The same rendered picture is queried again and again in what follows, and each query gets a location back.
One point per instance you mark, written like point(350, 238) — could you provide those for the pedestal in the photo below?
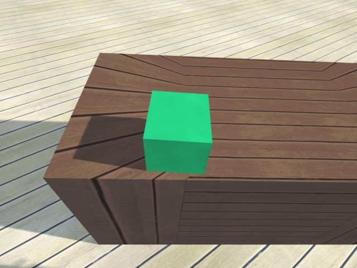
point(282, 168)

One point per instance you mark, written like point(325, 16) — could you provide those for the carton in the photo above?
point(177, 136)

